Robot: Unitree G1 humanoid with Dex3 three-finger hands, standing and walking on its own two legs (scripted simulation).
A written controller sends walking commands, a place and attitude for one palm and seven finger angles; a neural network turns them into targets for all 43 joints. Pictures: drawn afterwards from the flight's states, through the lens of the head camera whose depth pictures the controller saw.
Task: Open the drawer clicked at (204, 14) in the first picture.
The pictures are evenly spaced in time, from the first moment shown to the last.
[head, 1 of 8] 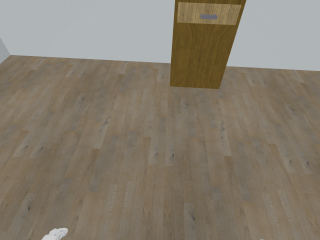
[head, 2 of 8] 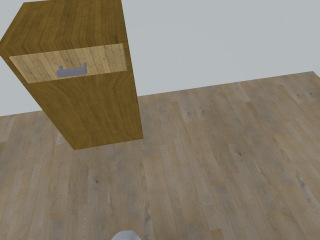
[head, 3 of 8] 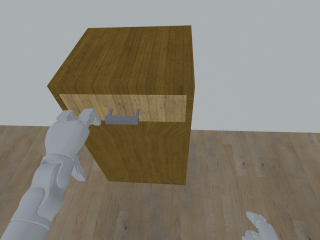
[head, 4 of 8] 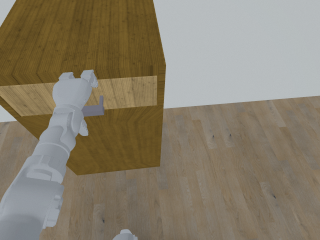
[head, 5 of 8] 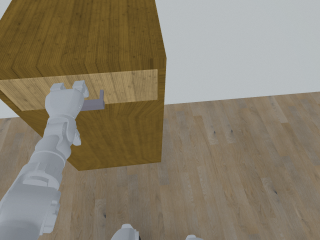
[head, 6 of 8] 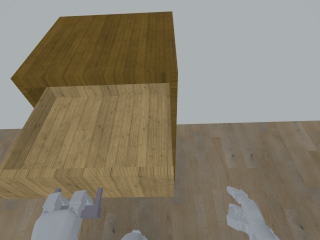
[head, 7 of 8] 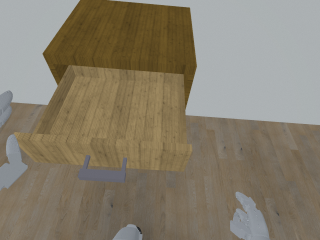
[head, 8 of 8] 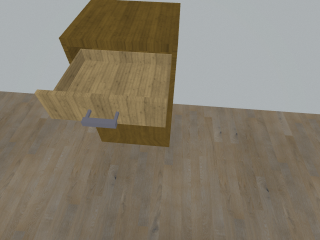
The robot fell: no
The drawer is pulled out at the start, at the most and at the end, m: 0.00 0.30 0.30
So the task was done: yes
